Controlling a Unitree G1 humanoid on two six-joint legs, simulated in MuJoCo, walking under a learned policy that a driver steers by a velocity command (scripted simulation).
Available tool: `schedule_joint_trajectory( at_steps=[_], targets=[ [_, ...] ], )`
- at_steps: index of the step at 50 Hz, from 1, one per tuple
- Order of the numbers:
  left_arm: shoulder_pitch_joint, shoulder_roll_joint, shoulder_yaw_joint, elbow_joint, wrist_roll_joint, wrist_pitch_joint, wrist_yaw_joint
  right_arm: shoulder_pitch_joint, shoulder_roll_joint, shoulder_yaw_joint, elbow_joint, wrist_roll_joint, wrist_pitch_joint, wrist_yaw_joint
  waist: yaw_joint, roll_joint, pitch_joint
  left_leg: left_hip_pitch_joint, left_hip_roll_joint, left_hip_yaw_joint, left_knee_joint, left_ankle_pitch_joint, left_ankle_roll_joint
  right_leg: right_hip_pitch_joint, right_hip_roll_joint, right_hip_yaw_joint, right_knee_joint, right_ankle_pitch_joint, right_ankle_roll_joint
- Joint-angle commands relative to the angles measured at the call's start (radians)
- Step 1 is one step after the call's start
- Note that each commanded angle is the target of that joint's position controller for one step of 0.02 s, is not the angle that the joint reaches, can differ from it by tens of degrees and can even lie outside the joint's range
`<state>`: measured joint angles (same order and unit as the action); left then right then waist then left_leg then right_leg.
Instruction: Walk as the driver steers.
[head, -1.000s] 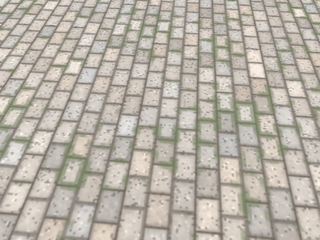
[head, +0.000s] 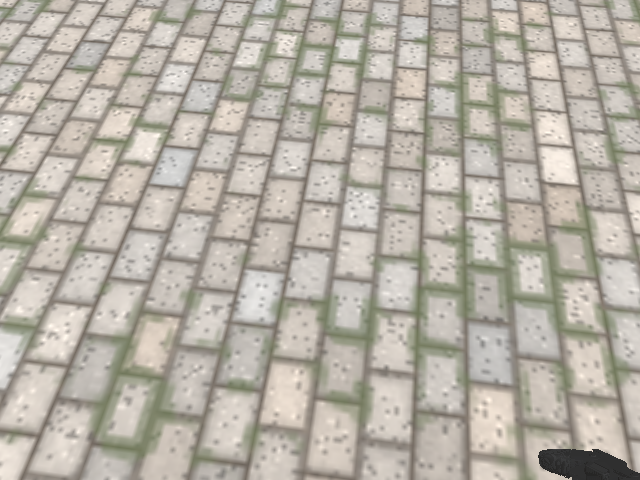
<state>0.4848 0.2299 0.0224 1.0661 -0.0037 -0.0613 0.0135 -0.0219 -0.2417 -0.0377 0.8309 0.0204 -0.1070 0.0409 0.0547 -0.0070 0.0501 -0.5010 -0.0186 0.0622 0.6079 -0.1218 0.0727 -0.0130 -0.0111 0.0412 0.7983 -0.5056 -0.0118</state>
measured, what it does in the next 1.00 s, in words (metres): walks ahead, turning right: right foot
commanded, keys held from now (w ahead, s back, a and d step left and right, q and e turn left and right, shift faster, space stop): w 0.04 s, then w+e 0.62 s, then w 0.34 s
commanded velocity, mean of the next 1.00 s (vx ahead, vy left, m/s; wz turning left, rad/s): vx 0.49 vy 0.00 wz -0.34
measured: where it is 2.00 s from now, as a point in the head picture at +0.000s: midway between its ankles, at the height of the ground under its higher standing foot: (438, 288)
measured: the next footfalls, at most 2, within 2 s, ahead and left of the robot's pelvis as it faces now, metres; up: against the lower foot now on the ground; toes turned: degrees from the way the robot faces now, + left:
right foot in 0.52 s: +0.45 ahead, -0.15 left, +0.00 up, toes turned -15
left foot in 1.02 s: +0.79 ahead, -0.05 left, +0.00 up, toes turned -22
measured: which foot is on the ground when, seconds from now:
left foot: down 0.00-0.52, up 0.54-1.00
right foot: up 0.00-0.50, down 0.52-1.00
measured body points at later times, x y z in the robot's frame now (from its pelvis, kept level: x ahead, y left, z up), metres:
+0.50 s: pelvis +0.28 -0.03 +0.00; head +0.32 -0.05 +0.45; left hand +0.52 +0.16 -0.09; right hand +0.22 -0.30 -0.14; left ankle +0.11 +0.09 -0.71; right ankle +0.41 -0.14 -0.71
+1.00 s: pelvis +0.58 -0.09 +0.01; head +0.60 -0.11 +0.46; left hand +0.70 +0.17 -0.11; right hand +0.69 -0.39 -0.08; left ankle +0.76 -0.04 -0.71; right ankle +0.41 -0.14 -0.72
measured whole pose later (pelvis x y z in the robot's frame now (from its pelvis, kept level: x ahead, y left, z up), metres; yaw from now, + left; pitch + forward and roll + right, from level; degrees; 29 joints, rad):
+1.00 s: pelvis +0.58 -0.09 +0.01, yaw -22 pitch +2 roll -1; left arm 0.38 0.28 0.07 0.83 -0.01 -0.06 0.01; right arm 0.04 -0.26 -0.03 0.77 0.00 -0.12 0.03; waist 0.07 0.04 0.01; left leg -0.51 0.02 -0.01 0.47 0.00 0.04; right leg 0.01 0.09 0.11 0.34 -0.39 -0.06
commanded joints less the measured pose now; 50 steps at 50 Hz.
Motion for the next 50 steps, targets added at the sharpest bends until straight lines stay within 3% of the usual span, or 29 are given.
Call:
schedule_joint_trajectory(
  at_steps=[1,2,3,5,7,10,14,19,21,23,24,25,26,27,28,29,30,31,32,35,38,41,43,46,48,49,50],
  targets=[
    [-0.035,0.117,0.019,-0.111,-0.048,-0.068,-0.014,0.326,-0.154,-0.043,0.067,-0.004,0.002,-0.006,-0.15,0.168,-0.186,0.72,0.36,-0.68,-0.358,-0.295,0.206,-0.711,-0.009,0.08,0.584,0.038,-0.046],
    [-0.093,0.128,0.021,-0.124,-0.046,-0.076,-0.007,0.239,-0.133,-0.036,0.047,-0.008,-0.005,-0.003,-0.117,0.056,-0.122,0.562,0.327,-0.544,-0.378,-0.138,0.183,-0.662,-0.065,0.062,0.54,0.138,-0.051],
    [-0.11,0.122,0.031,-0.123,-0.036,-0.07,0.001,0.192,-0.108,-0.031,0.042,-0.02,-0.011,0.001,-0.083,0.024,-0.086,0.442,0.295,-0.428,-0.399,-0.026,0.165,-0.608,-0.102,0.053,0.486,0.197,-0.048],
    [-0.064,0.078,0.034,-0.111,-0.033,-0.036,0.004,0.176,-0.068,-0.02,0.062,-0.03,-0.019,0.004,-0.033,0.066,-0.073,0.332,0.25,-0.295,-0.456,0.022,0.149,-0.51,-0.138,0.062,0.423,0.236,-0.047],
    [-0.082,0.064,0.038,-0.123,-0.032,-0.011,0.007,0.209,-0.078,-0.022,0.091,-0.028,-0.026,-0.003,-0.023,0.073,-0.026,0.275,0.239,-0.209,-0.499,0.05,0.153,-0.529,-0.145,0.06,0.375,0.253,-0.04],
    [-0.199,0.08,0.047,-0.176,-0.022,-0.003,0.007,0.251,-0.118,-0.031,0.114,-0.035,-0.028,-0.025,-0.041,0.049,0.019,0.303,0.242,-0.138,-0.529,0.088,0.151,-0.663,-0.138,0.09,0.252,0.394,-0.023],
    [-0.324,0.068,0.043,-0.224,-0.015,-0.018,-0.015,0.272,-0.14,-0.03,0.115,-0.033,-0.022,-0.046,-0.073,0.038,0.025,0.35,0.214,-0.013,-0.536,0.164,0.109,-0.659,-0.105,0.034,-0.004,0.608,-0.019],
    [-0.492,0.044,0.023,-0.313,-0.017,-0.02,-0.05,0.386,-0.161,-0.033,0.149,-0.018,0.007,-0.056,-0.138,0.015,0.06,0.554,0.264,0.052,-0.479,0.248,0.093,-0.731,-0.086,-0.041,-0.16,0.586,-0.037],
    [-0.52,0.052,0.025,-0.351,-0.019,-0.02,-0.068,0.395,-0.174,-0.038,0.149,-0.014,0.029,-0.059,-0.132,0.024,0.057,0.636,0.292,0.07,-0.41,0.372,0.082,-0.745,-0.068,-0.074,-0.185,0.489,-0.058],
    [-0.481,0.084,0.04,-0.37,-0.022,-0.017,-0.081,0.364,-0.202,-0.046,0.128,-0.015,0.046,-0.065,-0.088,0.071,0.001,0.66,0.297,0.105,-0.282,0.71,0.058,-0.629,-0.01,-0.136,-0.188,0.389,-0.092],
    [-0.401,0.114,0.056,-0.361,-0.023,-0.014,-0.083,0.35,-0.214,-0.05,0.116,-0.018,0.055,-0.071,-0.04,0.097,-0.055,0.651,0.292,0.122,-0.156,0.871,0.046,-0.514,0.031,-0.163,-0.178,0.347,-0.115],
    [-0.255,0.163,0.084,-0.331,-0.026,-0.012,-0.079,0.329,-0.217,-0.049,0.102,-0.018,0.063,-0.075,0.041,0.096,-0.134,0.586,0.265,0.143,0.039,0.907,0.021,-0.311,0.072,-0.168,-0.227,0.379,-0.148],
    [-0.082,0.247,0.122,-0.296,-0.024,-0.004,-0.061,0.327,-0.207,-0.042,0.077,-0.022,0.058,-0.078,0.117,0.025,-0.231,0.364,0.224,0.145,0.325,0.675,-0.019,0.001,-0.001,-0.005,-0.27,0.386,-0.205],
    [-0.056,0.353,0.142,-0.295,-0.025,-0.002,-0.048,0.436,-0.038,0.01,0.031,-0.052,0.024,-0.052,0.009,-0.238,-0.336,-0.114,0.013,0.087,0.706,-0.296,-0.086,0.389,-0.28,0.552,-0.319,0.298,-0.4],
    [-0.019,0.28,0.119,-0.311,-0.012,-0.008,-0.044,0.352,-0.117,-0.002,0.012,-0.012,-0.028,-0.033,0.064,-0.154,-0.457,-0.257,-0.033,-0.144,0.844,-0.456,-0.071,0.479,-0.349,0.822,-0.482,0.221,-0.45],
    [-0.062,0.223,0.105,-0.31,-0.002,-0.015,-0.04,0.24,-0.17,-0.019,-0.024,0.025,-0.056,-0.024,0.077,-0.114,-0.308,-0.346,0.032,-0.174,0.822,-0.364,-0.038,0.394,-0.305,0.654,-0.498,0.282,-0.379],
    [-0.139,0.189,0.095,-0.328,-0.007,-0.021,-0.039,0.211,-0.162,-0.015,-0.035,0.021,-0.066,-0.028,0.033,-0.022,-0.215,-0.313,0.08,-0.167,0.73,-0.274,-0.027,0.234,-0.258,0.511,-0.502,0.377,-0.338],
    [-0.215,0.158,0.085,-0.351,-0.006,-0.021,-0.041,0.208,-0.161,-0.022,-0.024,0.0,-0.062,-0.036,-0.014,0.035,-0.147,-0.242,0.111,-0.156,0.636,-0.234,-0.037,0.075,-0.217,0.409,-0.52,0.489,-0.31],
    [-0.255,0.137,0.076,-0.368,0.003,-0.022,-0.039,0.23,-0.169,-0.031,-0.022,-0.01,-0.047,-0.038,-0.052,0.025,-0.124,-0.163,0.132,-0.16,0.585,-0.21,-0.048,-0.03,-0.186,0.349,-0.544,0.56,-0.299],
    [-0.256,0.157,0.078,-0.373,-0.004,-0.025,-0.027,0.254,-0.128,-0.03,-0.032,-0.03,-0.008,-0.039,-0.086,0.001,-0.092,-0.098,0.14,-0.124,0.451,-0.151,-0.101,-0.172,-0.155,0.248,-0.589,0.674,-0.301],
    [-0.202,0.178,0.081,-0.351,-0.007,-0.024,-0.01,0.146,-0.098,-0.019,-0.066,-0.036,0.0,-0.042,-0.049,-0.027,-0.057,-0.098,0.127,-0.096,0.224,0.049,-0.129,-0.217,-0.107,0.153,-0.606,0.688,-0.263],
    [-0.149,0.182,0.079,-0.328,-0.01,-0.021,-0.006,0.043,-0.08,-0.009,-0.09,-0.026,-0.008,-0.033,0.005,-0.058,-0.045,-0.029,0.085,-0.075,0.013,0.259,-0.117,-0.221,-0.079,0.113,-0.602,0.568,-0.212],
    [-0.118,0.187,0.079,-0.308,-0.011,-0.023,-0.009,-0.007,-0.092,-0.011,-0.108,-0.016,-0.012,-0.028,0.026,-0.071,-0.025,-0.032,0.077,-0.082,-0.042,0.29,-0.103,-0.182,-0.111,0.146,-0.601,0.5,-0.207],
    [-0.087,0.187,0.079,-0.284,-0.013,-0.017,-0.006,-0.053,-0.122,-0.017,-0.136,-0.015,-0.023,-0.015,0.031,-0.073,-0.008,-0.104,0.074,-0.099,-0.101,0.196,-0.062,-0.034,-0.174,0.2,-0.539,0.535,-0.202],
    [-0.086,0.198,0.083,-0.277,-0.011,-0.007,0.0,-0.031,-0.137,-0.023,-0.139,-0.015,-0.03,-0.007,0.009,-0.086,-0.012,-0.089,0.066,-0.096,-0.123,0.113,-0.034,0.035,-0.206,0.223,-0.497,0.616,-0.187],
    [-0.099,0.204,0.085,-0.278,-0.01,-0.002,0.002,0.008,-0.149,-0.028,-0.131,-0.015,-0.032,-0.007,-0.015,-0.097,-0.029,-0.033,0.049,-0.078,-0.133,0.071,-0.017,0.05,-0.203,0.219,-0.456,0.72,-0.174],
    [-0.118,0.201,0.082,-0.283,-0.008,0.003,0.003,0.099,-0.169,-0.041,-0.105,-0.015,-0.034,-0.01,-0.067,-0.095,-0.083,0.099,0.02,-0.047,-0.163,0.076,0.008,0.046,-0.167,0.19,-0.359,0.878,-0.156]
  ],
)
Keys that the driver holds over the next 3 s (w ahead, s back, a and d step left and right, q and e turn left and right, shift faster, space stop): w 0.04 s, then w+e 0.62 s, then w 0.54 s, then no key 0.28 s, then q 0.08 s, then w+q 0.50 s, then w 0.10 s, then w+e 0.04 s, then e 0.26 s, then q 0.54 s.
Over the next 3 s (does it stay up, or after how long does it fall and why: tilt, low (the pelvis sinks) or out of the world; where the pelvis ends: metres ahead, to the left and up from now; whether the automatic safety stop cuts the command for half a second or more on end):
stays up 1.21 -0.20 0.03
